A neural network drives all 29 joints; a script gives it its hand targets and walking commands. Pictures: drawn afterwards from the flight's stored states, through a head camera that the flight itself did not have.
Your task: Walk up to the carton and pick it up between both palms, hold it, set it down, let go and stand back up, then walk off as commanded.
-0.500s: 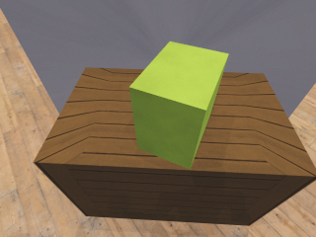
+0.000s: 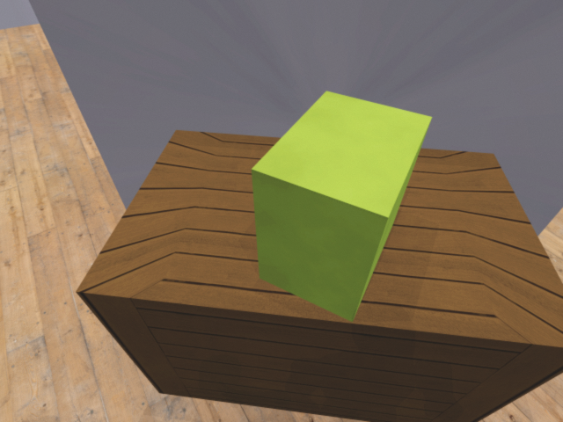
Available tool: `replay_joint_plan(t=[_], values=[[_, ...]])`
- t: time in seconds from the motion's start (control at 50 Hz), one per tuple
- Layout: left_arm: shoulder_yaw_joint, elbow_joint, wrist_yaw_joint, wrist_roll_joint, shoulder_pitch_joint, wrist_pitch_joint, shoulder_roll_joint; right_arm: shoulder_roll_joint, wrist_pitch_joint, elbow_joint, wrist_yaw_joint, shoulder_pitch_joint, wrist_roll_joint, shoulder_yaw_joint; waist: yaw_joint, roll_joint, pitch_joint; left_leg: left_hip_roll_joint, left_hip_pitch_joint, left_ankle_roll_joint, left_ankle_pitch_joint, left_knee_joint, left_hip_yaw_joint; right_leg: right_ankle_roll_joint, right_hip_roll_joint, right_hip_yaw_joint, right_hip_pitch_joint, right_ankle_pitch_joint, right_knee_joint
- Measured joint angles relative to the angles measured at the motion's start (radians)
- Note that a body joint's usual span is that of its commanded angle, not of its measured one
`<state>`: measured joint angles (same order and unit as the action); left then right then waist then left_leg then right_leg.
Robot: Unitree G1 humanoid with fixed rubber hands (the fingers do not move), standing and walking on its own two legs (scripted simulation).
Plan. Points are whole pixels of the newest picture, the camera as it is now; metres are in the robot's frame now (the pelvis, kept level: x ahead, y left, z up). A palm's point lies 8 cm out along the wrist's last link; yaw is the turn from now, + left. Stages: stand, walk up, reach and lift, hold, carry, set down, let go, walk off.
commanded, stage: walk up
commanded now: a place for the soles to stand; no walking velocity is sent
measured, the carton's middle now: (339, 203) +0.50 -0.08 +0.03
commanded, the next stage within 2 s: none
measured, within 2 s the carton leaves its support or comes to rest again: neither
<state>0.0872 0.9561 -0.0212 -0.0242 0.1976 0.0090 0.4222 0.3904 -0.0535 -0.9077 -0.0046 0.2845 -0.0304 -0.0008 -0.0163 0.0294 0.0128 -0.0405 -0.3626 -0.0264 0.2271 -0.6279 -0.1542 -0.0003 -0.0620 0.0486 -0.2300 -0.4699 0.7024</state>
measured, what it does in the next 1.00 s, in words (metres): stands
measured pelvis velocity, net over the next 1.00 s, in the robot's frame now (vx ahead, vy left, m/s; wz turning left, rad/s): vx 0.02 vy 0.00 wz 0.00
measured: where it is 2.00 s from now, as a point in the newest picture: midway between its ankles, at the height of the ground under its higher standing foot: outside the picture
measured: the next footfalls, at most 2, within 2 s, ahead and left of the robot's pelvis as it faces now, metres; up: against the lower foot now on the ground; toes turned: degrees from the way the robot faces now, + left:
none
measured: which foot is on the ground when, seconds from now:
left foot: down 0.00-1.00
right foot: down 0.00-1.00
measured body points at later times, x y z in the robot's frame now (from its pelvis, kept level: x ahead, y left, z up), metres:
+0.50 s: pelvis +0.03 -0.01 +0.00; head +0.04 +0.00 +0.45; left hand +0.09 +0.33 -0.11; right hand +0.10 -0.32 -0.11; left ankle +0.07 +0.15 -0.72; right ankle -0.01 -0.12 -0.72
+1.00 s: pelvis +0.02 +0.00 +0.00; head +0.04 +0.01 +0.45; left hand +0.10 +0.33 -0.11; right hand +0.10 -0.32 -0.11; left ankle +0.07 +0.15 -0.72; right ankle -0.01 -0.12 -0.71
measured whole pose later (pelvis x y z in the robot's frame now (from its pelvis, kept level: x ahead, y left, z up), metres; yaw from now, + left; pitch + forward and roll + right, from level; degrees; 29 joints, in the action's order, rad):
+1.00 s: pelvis +0.02 +0.00 +0.00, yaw +0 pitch -1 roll +0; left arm 0.09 0.94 -0.02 -0.02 0.19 -0.02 0.42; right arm 0.39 -0.04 -0.91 -0.01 0.26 -0.03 0.00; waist -0.02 0.02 0.04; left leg -0.02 -0.35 -0.03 0.26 -0.63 -0.15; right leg 0.01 -0.02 0.03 -0.28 -0.41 0.73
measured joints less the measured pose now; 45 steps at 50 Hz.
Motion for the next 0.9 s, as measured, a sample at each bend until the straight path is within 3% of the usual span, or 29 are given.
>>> replay_joint_plan(t=[0.08, 0.18, 0.26, 0.32, 0.36, 0.44, 0.54, 0.7, 0.84, 0.9], values=[[0.000, 0.001, 0.000, 0.000, 0.000, -0.008, 0.000, -0.004, -0.006, 0.000, 0.000, 0.000, -0.004, 0.000, -0.001, 0.001, 0.001, 0.016, 0.000, 0.025, 0.027, 0.000, 0.000, 0.000, 0.042, -0.011, -0.053, -0.081, 0.045], [0.000, 0.014, 0.000, 0.000, 0.022, -0.004, 0.000, -0.004, 0.019, -0.001, 0.000, 0.000, -0.004, 0.000, -0.001, 0.007, -0.001, 0.017, 0.000, 0.019, 0.094, -0.017, 0.001, 0.007, 0.047, -0.013, -0.042, 0.106, -0.042], [-0.001, 0.031, 0.000, 0.000, 0.048, 0.002, 0.000, 0.010, 0.022, 0.000, 0.000, 0.000, -0.004, 0.000, -0.001, -0.002, 0.000, 0.013, -0.001, 0.022, 0.158, -0.042, 0.002, 0.016, 0.037, -0.012, -0.019, 0.090, -0.056], [-0.001, 0.031, 0.000, 0.000, 0.048, 0.002, 0.000, 0.015, 0.014, 0.000, 0.000, 0.000, -0.002, 0.000, 0.000, -0.014, 0.000, 0.019, 0.010, 0.035, 0.052, 0.012, 0.002, 0.015, 0.036, -0.006, -0.016, 0.079, -0.054], [-0.001, 0.026, 0.000, 0.000, 0.045, 0.002, 0.000, 0.011, 0.006, 0.000, 0.000, 0.000, -0.002, 0.000, -0.001, -0.011, -0.001, 0.018, 0.012, 0.010, -0.006, 0.021, 0.003, 0.013, 0.032, -0.005, -0.016, 0.070, -0.046], [-0.001, 0.013, 0.000, 0.000, 0.028, 0.002, 0.000, 0.002, -0.002, 0.000, 0.000, -0.002, -0.002, 0.000, -0.001, -0.002, -0.001, 0.013, 0.012, -0.012, 0.031, 0.021, 0.003, 0.012, 0.030, -0.013, -0.017, 0.063, -0.049], [-0.001, 0.014, 0.000, 0.000, 0.027, 0.002, 0.000, 0.002, 0.006, 0.000, 0.000, -0.010, -0.002, 0.000, -0.001, -0.003, -0.001, 0.014, 0.012, 0.010, 0.040, 0.012, 0.003, 0.012, 0.033, -0.014, -0.011, 0.062, -0.052], [-0.001, 0.005, 0.000, 0.000, 0.018, 0.002, 0.000, 0.002, 0.005, 0.000, 0.000, -0.010, -0.002, 0.000, -0.001, -0.003, -0.001, 0.010, 0.012, -0.003, 0.042, 0.012, 0.003, 0.012, 0.028, -0.014, -0.011, 0.060, -0.051], [-0.001, 0.008, 0.000, 0.000, 0.018, 0.002, 0.000, 0.003, 0.014, 0.000, 0.000, -0.010, -0.002, 0.000, -0.001, -0.004, -0.001, 0.015, 0.012, 0.022, 0.051, 0.002, 0.003, 0.012, 0.035, -0.014, -0.008, 0.061, -0.051], [-0.001, 0.009, 0.000, 0.000, 0.018, 0.002, 0.000, 0.003, 0.013, 0.000, 0.000, -0.010, -0.002, 0.000, -0.001, -0.004, -0.001, 0.012, 0.012, 0.014, 0.048, 0.002, 0.003, 0.012, 0.031, -0.014, -0.007, 0.060, -0.051]])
